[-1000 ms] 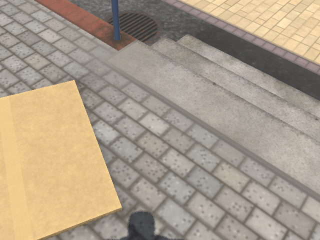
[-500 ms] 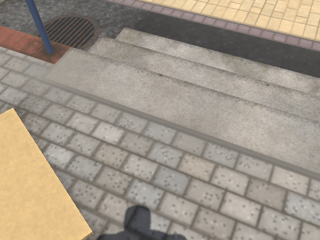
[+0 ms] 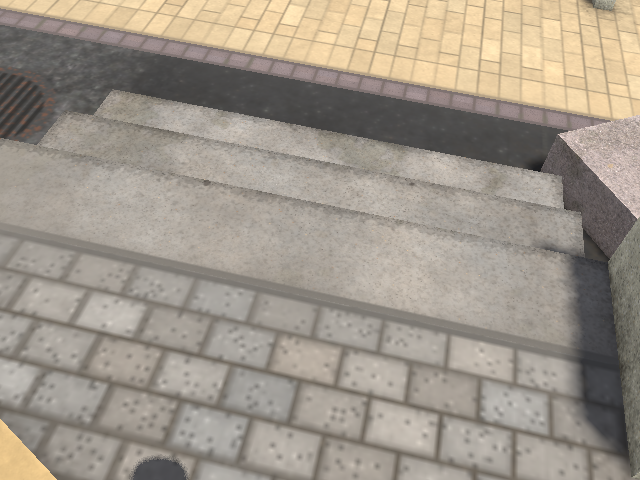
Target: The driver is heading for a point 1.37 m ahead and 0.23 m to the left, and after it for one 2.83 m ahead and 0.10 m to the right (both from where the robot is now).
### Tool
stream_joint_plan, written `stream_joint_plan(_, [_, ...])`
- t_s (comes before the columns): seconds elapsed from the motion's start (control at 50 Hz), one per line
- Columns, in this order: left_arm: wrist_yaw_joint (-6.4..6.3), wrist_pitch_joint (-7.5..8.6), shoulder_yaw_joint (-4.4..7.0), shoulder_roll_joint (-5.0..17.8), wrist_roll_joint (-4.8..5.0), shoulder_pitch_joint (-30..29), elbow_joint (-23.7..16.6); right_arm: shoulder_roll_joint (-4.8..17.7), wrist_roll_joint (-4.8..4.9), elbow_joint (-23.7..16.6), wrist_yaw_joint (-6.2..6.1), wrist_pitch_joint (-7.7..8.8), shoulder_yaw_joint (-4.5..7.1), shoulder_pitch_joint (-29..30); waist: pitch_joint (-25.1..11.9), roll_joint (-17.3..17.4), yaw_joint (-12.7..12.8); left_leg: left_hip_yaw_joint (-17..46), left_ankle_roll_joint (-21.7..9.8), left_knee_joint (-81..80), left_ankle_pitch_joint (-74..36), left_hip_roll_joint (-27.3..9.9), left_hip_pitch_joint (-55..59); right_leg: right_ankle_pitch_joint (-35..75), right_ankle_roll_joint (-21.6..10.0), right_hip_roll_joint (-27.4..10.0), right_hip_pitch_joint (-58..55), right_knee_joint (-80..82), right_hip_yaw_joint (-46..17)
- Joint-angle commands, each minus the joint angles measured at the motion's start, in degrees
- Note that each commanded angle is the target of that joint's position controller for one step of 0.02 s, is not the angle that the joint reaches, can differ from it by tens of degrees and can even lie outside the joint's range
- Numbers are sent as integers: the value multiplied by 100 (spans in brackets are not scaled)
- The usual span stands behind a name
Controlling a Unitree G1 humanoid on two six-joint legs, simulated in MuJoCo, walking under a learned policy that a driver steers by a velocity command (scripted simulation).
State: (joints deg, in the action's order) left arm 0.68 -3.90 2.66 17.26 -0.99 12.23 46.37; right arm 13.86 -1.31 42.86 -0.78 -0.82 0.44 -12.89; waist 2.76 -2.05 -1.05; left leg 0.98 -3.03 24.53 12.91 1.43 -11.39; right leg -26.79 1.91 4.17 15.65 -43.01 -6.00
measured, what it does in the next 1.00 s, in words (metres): walks ahead: right foot, then left foot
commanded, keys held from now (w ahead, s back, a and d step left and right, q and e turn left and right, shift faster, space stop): w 1.00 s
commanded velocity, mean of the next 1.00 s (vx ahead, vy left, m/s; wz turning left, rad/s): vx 0.41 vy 0.00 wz -0.03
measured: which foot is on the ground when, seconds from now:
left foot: down 0.00-0.12, up 0.14-0.48, down 0.50-1.00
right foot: up 0.00-0.08, down 0.10-0.50, up 0.52-1.00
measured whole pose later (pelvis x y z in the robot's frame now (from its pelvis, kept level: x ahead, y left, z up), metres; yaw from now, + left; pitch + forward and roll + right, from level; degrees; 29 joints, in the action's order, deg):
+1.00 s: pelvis +0.44 +0.04 -0.01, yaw +0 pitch +1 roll +1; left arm 2.4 2.4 0.1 12.3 -1.7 -0.2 48.7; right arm 11.7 -1.0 57.4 0.1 4.7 1.1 -26.9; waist 3.4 -1.4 -3.9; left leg -3.9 -3.8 10.3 19.0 4.6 7.8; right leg -2.0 -3.8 -2.2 32.2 -32.6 4.4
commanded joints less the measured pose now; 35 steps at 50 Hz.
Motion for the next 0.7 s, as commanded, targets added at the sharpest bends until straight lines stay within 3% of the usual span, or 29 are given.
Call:
stream_joint_plan(0.02, [4, 140, 31, 438, -32, -243, -305, 1191, -49, -10, 79, -53, 381, -484, -46, 1330, -225, 1668, -913, -1195, 1378, -1230, 445, -211, -195, 76, 221, 828, 625])
stream_joint_plan(0.08, [-62, 346, -63, 178, -56, 293, 16, 1097, 38, 82, 99, -67, 414, -300, 101, 879, 217, 1429, -698, -893, 1659, -1002, -468, 927, -612, 52, -1225, 2529, 798])
stream_joint_plan(0.1, [-112, 433, -36, 320, -75, 646, 153, 920, 43, 38, 90, -8, 381, -152, -30, 602, 409, 1235, -504, -487, 1707, -846, -1242, 915, -782, -266, -2171, 2642, 346])
stream_joint_plan(0.12, [-178, 521, 18, 674, -146, 1223, 265, 499, 40, -179, 118, 84, 267, 182, -229, -364, 691, 572, -269, 860, 1863, -409, -2243, -273, -1000, -1407, -3034, 3191, -1065])
stream_joint_plan(0.14, [-178, 545, 198, 1273, -67, 1442, 388, 541, 37, -479, 122, 163, 248, 719, 328, -1146, 879, -350, -112, 1741, 1734, 202, -3303, -1126, -1590, -2423, -2646, 3785, -2790])
stream_joint_plan(0.16, [-164, 588, 164, 1021, -87, 1311, 459, 959, -54, -480, 111, 194, 370, 895, 849, -415, 756, -24, -113, 2396, 1508, -242, -3508, -687, -1810, -2485, -2332, 3728, -2633])
stream_joint_plan(0.2, [-116, 685, 54, 614, -50, 895, 392, 907, -4, -202, 219, 247, 377, 381, 663, -350, 403, 42, -44, 2732, 949, -410, -3365, 128, -1579, -1935, -2387, 3725, -1765])
stream_joint_plan(0.24, [-110, 767, 16, 509, -31, 882, 454, 863, -77, -152, 317, 242, 375, 378, 456, -471, 326, -148, 77, 2963, 552, -454, -3174, 1146, -1483, -1614, -2283, 3735, -1131])
stream_joint_plan(0.34, [-66, 843, -4, 498, 11, 1147, 733, 559, -59, -469, 417, 215, 248, 1115, 553, -409, 366, -465, 263, 2206, -226, -469, -2698, 2774, -1385, -1379, -1575, 3700, -341])
stream_joint_plan(0.42, [-86, 862, 27, 694, 6, 1286, 921, 586, -32, -590, 376, 195, 233, 1278, 548, -441, 329, -610, -3, 1315, -392, -305, -1815, 3683, -1234, -1599, -1465, 3552, -200])
stream_joint_plan(0.46, [-107, 860, 42, 798, -2, 1169, 961, 710, -32, -427, 280, 212, 306, 714, 250, -391, 14, -691, -192, 1052, -207, -49, -942, 5217, -1061, -1620, -1552, 2805, -29])
stream_joint_plan(0.48, [-110, 834, 57, 844, -3, 1120, 984, 793, -43, -188, 219, 246, 371, 9, -138, -236, -332, -756, -290, 747, -236, 134, -94, 5915, -953, -1480, -1500, 1849, 167])
stream_joint_plan(0.5, [-107, 830, 35, 791, -11, 1144, 982, 986, -99, 130, 140, 302, 459, -913, -685, -24, -686, -601, -414, 583, -139, 30, 1194, 5552, -848, -1206, -914, 575, 375])
stream_joint_plan(0.52, [-74, 844, -102, 299, 62, 1392, 786, 1581, -228, 241, 58, 349, 601, -1724, -1465, 937, -831, 1417, -785, 147, 1415, -1560, 2631, 3342, -663, -692, 475, -1454, 644])
stream_joint_plan(0.54, [-51, 852, -98, 123, 64, 1670, 762, 1861, -137, 332, 114, 343, 624, -1857, -1849, 1735, -612, 4057, -1235, -1031, 1886, -2578, 2826, -353, -614, 224, 1550, -2770, 268])
stream_joint_plan(0.56, [-49, 831, 8, 485, -43, 1177, 714, 1527, 8, 329, 136, 333, 561, -1198, -934, 1044, -342, 3776, -1139, -1222, 2283, -2324, 1951, 55, -760, -198, 1910, -3190, -121])
stream_joint_plan(0.58, [5, 848, 25, 531, -41, 919, 655, 1120, 48, 205, 161, 355, 460, -576, -316, 644, -121, 2858, -1050, -1269, 1964, -2145, 1128, 668, -814, -512, 1884, -2975, 46])
stream_joint_plan(0.6, [39, 851, -7, 378, -37, 793, 653, 872, 25, 192, 186, 400, 384, -283, -103, 506, 18, 2193, -930, -1414, 1278, -1830, 638, 991, -817, -721, 1693, -2641, 156])
stream_joint_plan(0.64, [88, 726, -47, 193, -117, 974, 765, 644, 33, 315, 183, 491, 300, -229, -46, 642, 250, 1370, -799, -1583, 228, -1466, 107, 1169, -711, -894, 1219, -2293, 286])
stream_joint_plan(0.7, [148, 625, -64, 75, -110, 662, 681, 660, 71, 573, 185, 615, 301, -619, 69, 584, 278, 893, -906, -1810, -492, -1366, 111, 1485, -574, -974, 1528, -1987, 467])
